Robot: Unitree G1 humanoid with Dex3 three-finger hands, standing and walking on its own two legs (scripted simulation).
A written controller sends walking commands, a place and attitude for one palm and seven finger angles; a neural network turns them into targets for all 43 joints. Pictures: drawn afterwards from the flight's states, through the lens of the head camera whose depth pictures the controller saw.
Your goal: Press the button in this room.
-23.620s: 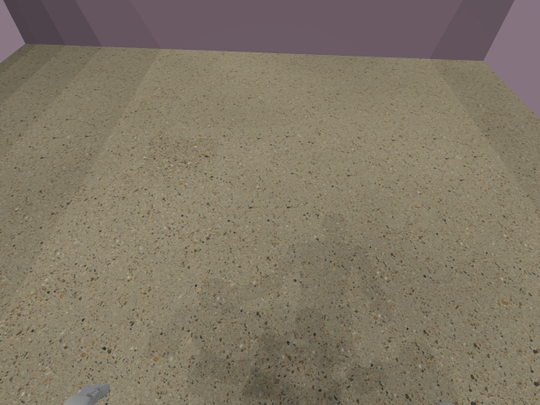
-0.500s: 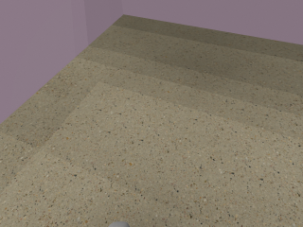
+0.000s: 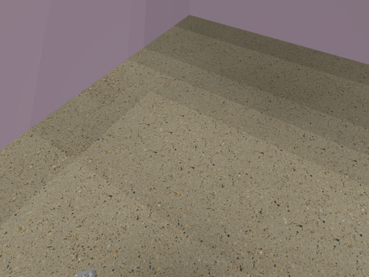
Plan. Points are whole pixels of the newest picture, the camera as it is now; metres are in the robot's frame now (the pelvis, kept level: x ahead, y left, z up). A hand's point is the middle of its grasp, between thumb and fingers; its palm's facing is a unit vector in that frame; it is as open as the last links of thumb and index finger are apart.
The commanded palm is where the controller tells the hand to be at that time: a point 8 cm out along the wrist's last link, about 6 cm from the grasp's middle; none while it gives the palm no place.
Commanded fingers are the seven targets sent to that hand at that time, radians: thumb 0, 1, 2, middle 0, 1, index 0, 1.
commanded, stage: turn or walk to find it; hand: left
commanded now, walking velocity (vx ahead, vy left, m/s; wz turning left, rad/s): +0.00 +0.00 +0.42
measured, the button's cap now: out of the picture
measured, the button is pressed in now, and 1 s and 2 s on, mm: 0 0 0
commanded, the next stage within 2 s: stand and wait in 1.20 s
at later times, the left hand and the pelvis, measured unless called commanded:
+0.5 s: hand out of the picture -0.04 +0.17 -0.16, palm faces +0.28 -0.92 -0.26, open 7.3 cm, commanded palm none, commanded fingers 0.00 0.90 0.90 -0.20 -0.30 -0.20 -0.30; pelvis -0.02 -0.03 +0.00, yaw +15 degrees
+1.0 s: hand out of the picture -0.03 +0.20 -0.15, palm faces +0.42 -0.86 -0.28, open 7.4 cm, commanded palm none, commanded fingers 0.00 0.90 0.90 -0.20 -0.30 -0.20 -0.30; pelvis -0.04 -0.03 +0.00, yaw +26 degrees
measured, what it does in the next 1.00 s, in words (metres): steps on the spot, turning left: right foot, then left foot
